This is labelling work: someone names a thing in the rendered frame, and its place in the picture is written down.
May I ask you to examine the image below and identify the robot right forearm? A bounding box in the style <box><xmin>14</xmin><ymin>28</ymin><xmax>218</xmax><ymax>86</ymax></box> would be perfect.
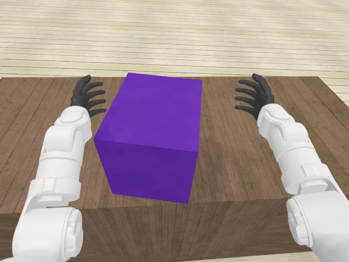
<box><xmin>257</xmin><ymin>104</ymin><xmax>349</xmax><ymax>206</ymax></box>

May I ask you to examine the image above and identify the pedestal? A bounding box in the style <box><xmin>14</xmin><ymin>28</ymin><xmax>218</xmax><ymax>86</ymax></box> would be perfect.
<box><xmin>0</xmin><ymin>76</ymin><xmax>349</xmax><ymax>262</ymax></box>

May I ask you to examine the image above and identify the carton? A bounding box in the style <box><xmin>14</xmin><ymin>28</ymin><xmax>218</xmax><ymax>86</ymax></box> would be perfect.
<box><xmin>93</xmin><ymin>73</ymin><xmax>202</xmax><ymax>204</ymax></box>

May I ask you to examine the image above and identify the robot right hand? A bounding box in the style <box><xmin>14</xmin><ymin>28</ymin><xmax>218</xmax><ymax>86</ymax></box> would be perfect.
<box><xmin>234</xmin><ymin>73</ymin><xmax>274</xmax><ymax>120</ymax></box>

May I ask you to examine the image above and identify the robot left forearm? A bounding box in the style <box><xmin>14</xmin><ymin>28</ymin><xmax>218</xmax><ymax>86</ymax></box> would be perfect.
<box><xmin>12</xmin><ymin>106</ymin><xmax>92</xmax><ymax>256</ymax></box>

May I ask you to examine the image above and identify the left robot upper arm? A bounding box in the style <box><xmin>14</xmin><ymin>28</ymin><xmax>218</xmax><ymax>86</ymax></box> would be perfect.
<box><xmin>0</xmin><ymin>207</ymin><xmax>83</xmax><ymax>262</ymax></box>

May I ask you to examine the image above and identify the right robot upper arm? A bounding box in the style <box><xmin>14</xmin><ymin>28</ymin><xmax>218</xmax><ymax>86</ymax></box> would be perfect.
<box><xmin>286</xmin><ymin>190</ymin><xmax>349</xmax><ymax>262</ymax></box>

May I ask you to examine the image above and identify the robot left hand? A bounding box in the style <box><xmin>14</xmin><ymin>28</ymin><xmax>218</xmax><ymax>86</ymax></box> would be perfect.
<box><xmin>70</xmin><ymin>75</ymin><xmax>106</xmax><ymax>118</ymax></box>

